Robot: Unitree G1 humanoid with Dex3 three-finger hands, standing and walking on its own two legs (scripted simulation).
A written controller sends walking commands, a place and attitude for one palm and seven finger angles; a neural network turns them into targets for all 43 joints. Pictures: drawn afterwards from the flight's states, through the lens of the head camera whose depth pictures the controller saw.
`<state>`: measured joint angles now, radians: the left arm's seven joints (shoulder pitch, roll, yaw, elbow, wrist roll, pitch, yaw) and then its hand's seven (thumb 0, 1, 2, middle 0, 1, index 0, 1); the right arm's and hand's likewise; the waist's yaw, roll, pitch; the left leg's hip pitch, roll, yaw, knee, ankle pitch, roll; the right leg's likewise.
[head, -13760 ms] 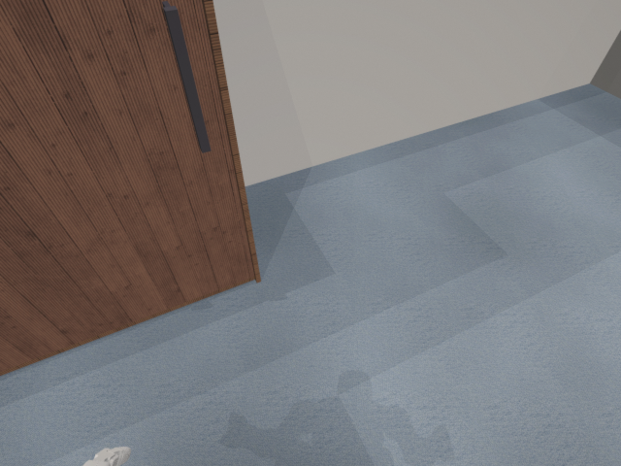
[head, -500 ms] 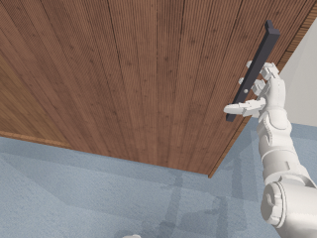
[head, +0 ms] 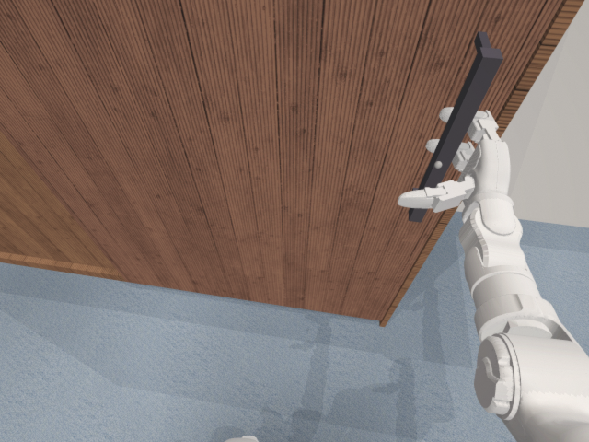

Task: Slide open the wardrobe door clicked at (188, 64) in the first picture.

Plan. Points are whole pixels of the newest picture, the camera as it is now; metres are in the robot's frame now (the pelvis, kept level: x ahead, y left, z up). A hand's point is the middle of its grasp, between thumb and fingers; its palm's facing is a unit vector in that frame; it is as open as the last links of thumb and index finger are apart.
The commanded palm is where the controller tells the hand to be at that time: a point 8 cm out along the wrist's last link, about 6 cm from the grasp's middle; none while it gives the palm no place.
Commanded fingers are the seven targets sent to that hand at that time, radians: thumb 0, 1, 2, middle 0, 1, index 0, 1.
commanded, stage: slide the fingers in behind the handle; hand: right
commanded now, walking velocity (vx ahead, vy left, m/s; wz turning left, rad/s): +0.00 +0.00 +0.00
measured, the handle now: (442, 144) +0.54 -0.14 +0.11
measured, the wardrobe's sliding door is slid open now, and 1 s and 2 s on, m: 0.00 0.00 0.00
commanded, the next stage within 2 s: grip the handle and tug to test in 0.12 s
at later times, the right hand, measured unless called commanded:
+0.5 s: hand (434, 163) +0.48 -0.12 +0.12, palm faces +0.02 +1.00 +0.00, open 12.1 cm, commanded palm +0.45 -0.17 +0.12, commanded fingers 0.00 -0.20 -0.60 0.38 1.30 0.38 1.30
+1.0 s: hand (433, 160) +0.48 -0.12 +0.12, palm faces +0.02 +1.00 +0.00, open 5.6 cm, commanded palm +0.45 -0.16 +0.12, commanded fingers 0.00 -0.90 -0.90 0.45 1.40 0.45 1.40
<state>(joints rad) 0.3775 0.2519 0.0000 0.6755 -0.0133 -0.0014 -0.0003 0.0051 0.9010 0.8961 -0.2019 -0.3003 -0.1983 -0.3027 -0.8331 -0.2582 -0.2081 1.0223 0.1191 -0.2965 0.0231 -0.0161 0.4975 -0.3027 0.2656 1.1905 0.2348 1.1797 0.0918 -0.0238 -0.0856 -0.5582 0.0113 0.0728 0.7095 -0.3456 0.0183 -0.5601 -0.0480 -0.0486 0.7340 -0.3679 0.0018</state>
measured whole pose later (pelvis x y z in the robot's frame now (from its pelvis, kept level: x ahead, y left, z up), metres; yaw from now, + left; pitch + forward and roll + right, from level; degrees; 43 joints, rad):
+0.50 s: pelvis -0.01 +0.00 +0.00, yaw +1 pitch +11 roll +1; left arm 0.38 0.26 -0.01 0.66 -0.01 0.00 0.01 0.00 0.90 0.90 -0.20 -0.30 -0.20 -0.30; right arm -0.86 -0.28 -0.25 1.07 0.10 -0.31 0.03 -0.01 0.21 -0.43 0.33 1.24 0.33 1.24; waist 0.11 -0.02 -0.08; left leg -0.58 0.01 0.06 0.71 -0.34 0.02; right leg -0.57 -0.05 -0.06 0.74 -0.36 0.00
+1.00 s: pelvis +0.00 +0.00 +0.00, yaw +1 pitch +12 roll +1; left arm 0.40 0.26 0.00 0.66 -0.01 0.01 0.00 0.00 0.90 0.90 -0.20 -0.30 -0.20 -0.30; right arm -0.87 -0.28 -0.25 1.07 0.10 -0.31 0.03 0.00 -0.70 -0.81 0.41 1.38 0.40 1.37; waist 0.12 -0.02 -0.08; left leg -0.59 0.00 0.06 0.71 -0.34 0.02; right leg -0.58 -0.05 -0.05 0.74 -0.37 0.00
